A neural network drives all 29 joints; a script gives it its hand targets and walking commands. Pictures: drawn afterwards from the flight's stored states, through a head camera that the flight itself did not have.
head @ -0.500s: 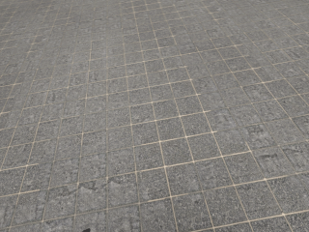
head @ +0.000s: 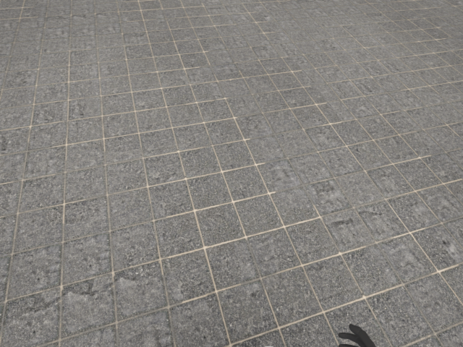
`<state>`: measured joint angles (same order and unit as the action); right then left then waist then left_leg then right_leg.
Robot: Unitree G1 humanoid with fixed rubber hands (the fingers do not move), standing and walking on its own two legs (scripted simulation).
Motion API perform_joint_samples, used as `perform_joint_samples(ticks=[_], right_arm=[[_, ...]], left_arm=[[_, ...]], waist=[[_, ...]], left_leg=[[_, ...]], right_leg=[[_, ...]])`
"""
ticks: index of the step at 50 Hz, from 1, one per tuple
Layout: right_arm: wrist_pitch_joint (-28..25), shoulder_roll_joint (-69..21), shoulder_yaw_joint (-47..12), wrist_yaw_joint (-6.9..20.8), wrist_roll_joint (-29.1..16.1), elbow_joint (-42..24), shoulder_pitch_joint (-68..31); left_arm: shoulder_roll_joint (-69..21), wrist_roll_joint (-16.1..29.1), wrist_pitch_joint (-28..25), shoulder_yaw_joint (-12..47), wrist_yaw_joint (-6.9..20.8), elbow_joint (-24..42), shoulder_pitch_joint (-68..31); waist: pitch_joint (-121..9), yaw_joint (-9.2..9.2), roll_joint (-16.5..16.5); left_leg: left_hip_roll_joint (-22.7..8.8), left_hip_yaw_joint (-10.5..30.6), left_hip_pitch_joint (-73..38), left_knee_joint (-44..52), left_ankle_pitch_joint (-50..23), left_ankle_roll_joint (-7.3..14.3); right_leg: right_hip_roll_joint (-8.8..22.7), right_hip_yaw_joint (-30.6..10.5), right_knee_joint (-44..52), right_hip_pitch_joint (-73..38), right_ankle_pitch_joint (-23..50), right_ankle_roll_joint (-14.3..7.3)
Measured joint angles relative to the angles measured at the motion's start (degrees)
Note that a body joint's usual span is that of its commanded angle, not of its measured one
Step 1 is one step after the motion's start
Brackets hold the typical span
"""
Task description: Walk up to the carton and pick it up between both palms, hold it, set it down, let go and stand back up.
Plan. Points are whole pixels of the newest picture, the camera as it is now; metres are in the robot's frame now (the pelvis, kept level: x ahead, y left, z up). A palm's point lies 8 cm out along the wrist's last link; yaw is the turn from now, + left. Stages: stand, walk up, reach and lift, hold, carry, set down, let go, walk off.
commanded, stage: walk up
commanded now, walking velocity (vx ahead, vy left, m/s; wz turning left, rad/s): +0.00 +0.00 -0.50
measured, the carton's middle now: out of the picture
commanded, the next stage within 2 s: none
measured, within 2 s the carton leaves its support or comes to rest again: neither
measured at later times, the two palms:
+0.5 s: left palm (131, 343) +0.15 +0.20 -0.12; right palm out of the picture -0.07 -0.25 -0.16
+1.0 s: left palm out of the picture +0.13 +0.23 -0.15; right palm out of the picture -0.03 -0.23 -0.11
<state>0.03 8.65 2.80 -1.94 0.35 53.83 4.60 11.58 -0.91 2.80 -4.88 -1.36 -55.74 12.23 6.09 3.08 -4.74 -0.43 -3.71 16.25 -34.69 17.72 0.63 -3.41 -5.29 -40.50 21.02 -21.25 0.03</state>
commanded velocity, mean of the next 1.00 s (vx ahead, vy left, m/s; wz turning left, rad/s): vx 0.00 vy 0.00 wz -0.50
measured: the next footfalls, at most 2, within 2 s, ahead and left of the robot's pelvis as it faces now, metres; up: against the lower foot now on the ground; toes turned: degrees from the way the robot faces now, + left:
right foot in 0.42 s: -0.01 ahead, -0.11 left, +0.00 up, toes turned -21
left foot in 0.92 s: +0.06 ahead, +0.10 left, +0.00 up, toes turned -25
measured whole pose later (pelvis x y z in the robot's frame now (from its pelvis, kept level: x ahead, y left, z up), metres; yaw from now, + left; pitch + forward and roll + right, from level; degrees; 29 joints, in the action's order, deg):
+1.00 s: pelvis -0.02 +0.03 +0.00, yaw -30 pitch +0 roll -1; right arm 0.3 8.3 2.5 -1.6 1.1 53.6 6.3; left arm 12.4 -1.4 3.8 -5.1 -1.2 -55.8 12.1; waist 5.2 2.5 -4.4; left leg -2.0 -4.6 15.9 -34.9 18.8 1.6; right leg -3.7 -2.7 -50.6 24.4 -28.0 0.6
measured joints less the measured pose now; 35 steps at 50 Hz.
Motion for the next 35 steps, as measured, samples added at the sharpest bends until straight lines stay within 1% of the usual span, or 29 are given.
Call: perform_joint_samples(ticks=[1,2,3,5,8,11,14,16,19,20,21,22,23,25,26,28,30,32,35], right_arm=[[-0.1,-0.3,-0.2,0.2,0.4,-0.2,0.7],[0.1,-0.6,-0.4,0.2,0.7,-0.2,1.4],[0.4,-0.9,-0.5,0.1,0.8,-0.2,2.1],[0.9,-1.5,-0.7,-0.3,0.9,-0.1,3.4],[0.8,-1.8,-0.6,-0.3,0.8,0.1,4.7],[0.2,-1.7,-0.4,-0.3,0.9,0.5,5.7],[-0.4,-1.2,-0.1,-0.1,1.3,1.0,6.7],[-0.4,-0.6,0.2,0.1,1.6,1.4,7.3],[-0.2,0.8,0.7,0.5,2.0,1.9,8.0],[0.0,1.4,0.9,0.7,2.0,2.1,8.2],[0.3,2.1,1.2,0.7,2.0,2.3,8.4],[0.7,3.2,1.5,0.8,1.9,2.7,8.5],[1.4,4.0,1.8,0.9,1.6,3.0,8.6],[3.3,4.5,1.9,0.3,1.0,3.2,8.5],[3.7,4.7,2.0,0.4,0.7,3.2,8.1],[3.7,5.1,2.1,0.8,0.2,3.1,7.5],[3.4,5.0,2.0,1.1,0.5,2.8,6.4],[3.1,4.9,1.9,1.2,0.7,2.2,5.3],[3.0,4.7,1.8,1.0,0.5,1.5,3.7]], left_arm=[[0.3,-0.2,0.5,-0.1,-0.2,0.0,0.2],[0.6,-0.5,0.8,-0.3,0.0,-0.1,0.4],[1.0,-0.6,0.9,-0.6,0.4,-0.3,0.4],[1.9,-0.6,0.9,-1.2,1.4,-0.7,0.5],[2.6,-0.6,1.2,-1.6,2.3,-1.0,0.2],[2.8,-0.5,1.8,-1.7,2.4,-1.1,-0.3],[2.5,-0.5,2.4,-1.4,2.3,-0.8,-1.3],[2.1,-0.4,2.6,-1.0,2.3,-0.3,-2.2],[1.1,-0.1,2.2,-0.3,2.4,0.7,-3.7],[0.8,0.0,1.9,-0.1,2.5,1.1,-4.1],[0.3,0.1,1.3,0.2,2.5,1.4,-4.5],[-0.7,-0.1,0.6,0.4,2.4,1.3,-5.1],[-1.5,-0.2,-0.3,0.7,2.3,1.6,-5.3],[-2.1,-0.1,-1.7,1.0,2.0,2.2,-5.1],[-2.3,-0.1,-2.1,1.0,1.6,2.2,-4.9],[-2.9,-0.1,-2.0,1.4,0.8,2.3,-4.5],[-3.1,0.2,-1.8,1.6,0.3,2.2,-4.1],[-3.3,0.3,-1.9,1.7,0.3,2.0,-3.8],[-3.5,0.1,-2.2,1.8,0.5,1.7,-3.2]], waist=[[-0.4,-0.10,0.1],[-0.7,-0.28,0.3],[-0.9,-0.28,0.3],[-1.3,-0.13,0.0],[-1.4,-0.51,0.3],[-1.4,-1.08,0.9],[-1.2,-1.75,1.7],[-1.0,-2.28,2.3],[-0.6,-3.15,3.7],[-0.6,-3.38,4.2],[-0.5,-3.49,5.1],[0.1,-3.84,7.4],[0.2,-4.37,9.0],[-0.3,-4.11,8.6],[-0.2,-4.12,8.3],[-0.2,-4.44,8.2],[-0.3,-4.25,7.8],[-0.2,-4.13,7.3],[-0.5,-3.66,6.8]], left_leg=[[-0.5,-0.5,0.0,-0.2,0.7,0.8],[-1.1,-0.8,-0.5,0.0,1.2,1.2],[-1.4,-1.4,-1.3,1.0,1.2,1.4],[-1.9,-3.1,-2.9,3.2,0.4,1.4],[-2.2,-5.2,-4.2,5.1,-0.4,1.7],[-2.5,-7.5,-4.7,5.5,-0.4,1.8],[-2.9,-9.7,-4.5,4.8,0.1,1.8],[-3.3,-11.1,-4.1,3.5,0.8,1.6],[-4.2,-13.1,-3.1,0.5,2.4,1.0],[-4.6,-13.7,-2.6,-0.8,3.1,0.6],[-5.4,-14.2,-2.1,-2.6,4.0,0.2],[-7.2,-13.6,-1.5,-4.8,5.1,-0.3],[-8.0,-12.1,-0.1,-8.2,7.7,-1.3],[-5.9,-7.8,3.3,-16.8,13.8,-2.8],[-5.1,-6.0,4.7,-20.9,14.5,-3.2],[-4.6,-3.1,7.2,-25.9,11.9,-3.7],[-4.8,-1.2,8.9,-27.5,8.4,-4.2],[-5.0,0.7,10.0,-27.9,6.1,-4.7],[-5.2,2.4,10.4,-25.6,5.3,-5.6]], right_leg=[[-0.1,1.2,-5.2,1.7,-4.7,0.3],[-0.1,2.4,-10.5,3.1,-7.5,0.5],[0.2,3.0,-15.1,4.3,-8.5,0.7],[1.3,3.5,-21.5,6.0,-7.0,1.6],[3.3,3.6,-25.1,6.8,-3.6,3.3],[4.9,3.8,-23.3,6.0,-2.6,4.7],[6.4,5.0,-17.7,4.2,-3.8,5.1],[7.2,6.2,-13.0,2.5,-5.4,4.8],[7.6,8.3,-6.1,-0.5,-6.5,3.6],[7.5,9.1,-3.2,-1.8,-5.5,3.1],[7.0,9.7,0.4,-3.3,-1.5,1.9],[5.5,10.5,1.6,-4.1,1.3,0.2],[4.5,11.0,1.7,-4.2,1.3,-1.0],[4.5,9.6,1.3,-3.6,0.2,-2.3],[4.4,9.0,2.2,-4.0,0.4,-2.6],[3.9,8.5,5.2,-5.3,2.0,-2.5],[3.2,7.7,7.9,-6.0,3.8,-2.9],[2.4,7.0,9.8,-6.4,5.2,-3.2],[1.4,5.9,11.2,-6.3,6.4,-3.4]])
